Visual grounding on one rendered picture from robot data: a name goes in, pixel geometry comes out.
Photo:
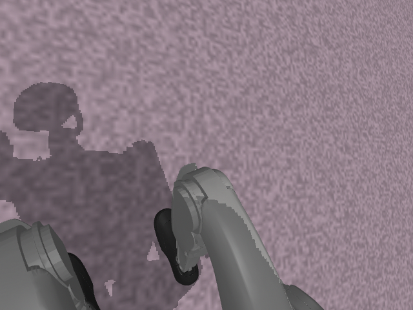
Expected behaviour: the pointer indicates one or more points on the right robot hand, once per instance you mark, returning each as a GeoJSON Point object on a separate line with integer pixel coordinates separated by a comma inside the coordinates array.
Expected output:
{"type": "Point", "coordinates": [299, 300]}

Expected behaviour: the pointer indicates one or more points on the right robot foot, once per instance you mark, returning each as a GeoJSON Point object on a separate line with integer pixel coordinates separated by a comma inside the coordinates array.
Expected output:
{"type": "Point", "coordinates": [167, 242]}

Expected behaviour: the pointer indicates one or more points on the left robot foot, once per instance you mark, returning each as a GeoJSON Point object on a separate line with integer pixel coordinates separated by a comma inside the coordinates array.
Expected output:
{"type": "Point", "coordinates": [84, 280]}

